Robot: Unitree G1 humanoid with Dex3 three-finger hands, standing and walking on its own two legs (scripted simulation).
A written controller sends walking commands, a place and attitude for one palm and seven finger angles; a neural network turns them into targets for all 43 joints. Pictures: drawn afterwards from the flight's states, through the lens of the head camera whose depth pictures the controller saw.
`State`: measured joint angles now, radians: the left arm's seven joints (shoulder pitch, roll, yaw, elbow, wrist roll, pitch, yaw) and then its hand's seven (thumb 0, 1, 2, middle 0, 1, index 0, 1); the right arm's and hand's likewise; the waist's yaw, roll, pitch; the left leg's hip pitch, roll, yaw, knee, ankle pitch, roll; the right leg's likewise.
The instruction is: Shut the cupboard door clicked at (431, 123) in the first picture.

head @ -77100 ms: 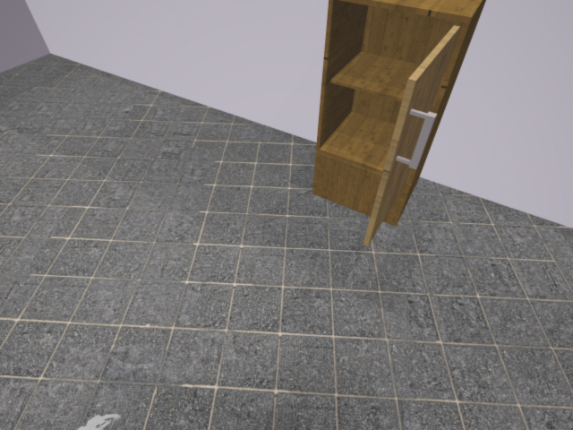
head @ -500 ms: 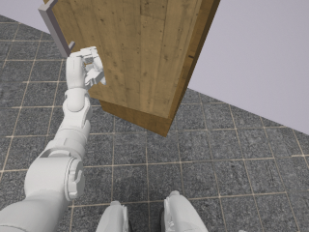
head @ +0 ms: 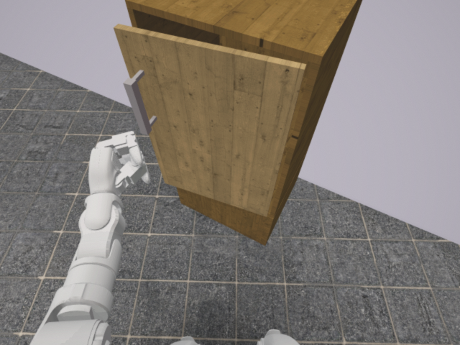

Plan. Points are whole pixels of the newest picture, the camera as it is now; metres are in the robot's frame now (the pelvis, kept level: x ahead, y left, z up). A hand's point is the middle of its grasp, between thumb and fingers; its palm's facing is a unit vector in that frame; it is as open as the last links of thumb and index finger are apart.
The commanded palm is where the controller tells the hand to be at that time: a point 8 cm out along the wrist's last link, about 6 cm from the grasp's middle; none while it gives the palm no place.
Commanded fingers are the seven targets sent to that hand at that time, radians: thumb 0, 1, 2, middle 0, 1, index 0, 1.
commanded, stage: draw the hand back to the body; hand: left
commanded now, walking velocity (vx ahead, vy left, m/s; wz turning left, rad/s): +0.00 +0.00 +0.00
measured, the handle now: (143, 103) +0.66 +0.21 +0.00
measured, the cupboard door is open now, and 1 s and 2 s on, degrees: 8 8 8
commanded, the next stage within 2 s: step back with the hand held close in 1.18 s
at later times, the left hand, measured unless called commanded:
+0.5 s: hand (47, 208) +0.28 +0.23 +0.16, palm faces +0.30 -0.91 -0.28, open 3.9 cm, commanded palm +0.23 +0.28 +0.17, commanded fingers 0.00 0.90 0.90 -0.58 -0.72 -0.58 -0.72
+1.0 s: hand out of the picture +0.20 +0.29 +0.20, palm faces +0.49 -0.77 -0.39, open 7.2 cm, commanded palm +0.15 +0.32 +0.22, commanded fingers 0.00 0.90 0.90 -0.20 -0.30 -0.20 -0.30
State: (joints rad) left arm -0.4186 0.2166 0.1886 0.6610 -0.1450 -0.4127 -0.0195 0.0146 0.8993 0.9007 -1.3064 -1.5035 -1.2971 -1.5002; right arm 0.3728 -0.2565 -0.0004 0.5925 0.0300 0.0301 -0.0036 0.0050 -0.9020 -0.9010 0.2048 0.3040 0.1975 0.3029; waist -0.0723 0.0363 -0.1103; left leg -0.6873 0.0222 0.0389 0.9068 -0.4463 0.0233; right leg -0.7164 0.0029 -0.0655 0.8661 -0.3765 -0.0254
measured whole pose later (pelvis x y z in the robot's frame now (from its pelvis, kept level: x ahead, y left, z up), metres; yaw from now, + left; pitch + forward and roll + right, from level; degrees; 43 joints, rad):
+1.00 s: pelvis +0.02 +0.01 +0.05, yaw +2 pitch -4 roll +0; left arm 0.45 0.31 0.34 -0.34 -0.07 -0.06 0.10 0.01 0.89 0.90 -0.25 -0.35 -0.25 -0.35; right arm 0.21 -0.24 0.01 0.63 0.02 -0.08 -0.07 0.01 -0.90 -0.90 0.20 0.30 0.20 0.30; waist 0.07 0.09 0.02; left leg -0.08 -0.02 0.03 0.43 -0.28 0.04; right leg -0.12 -0.02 -0.07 0.42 -0.23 0.00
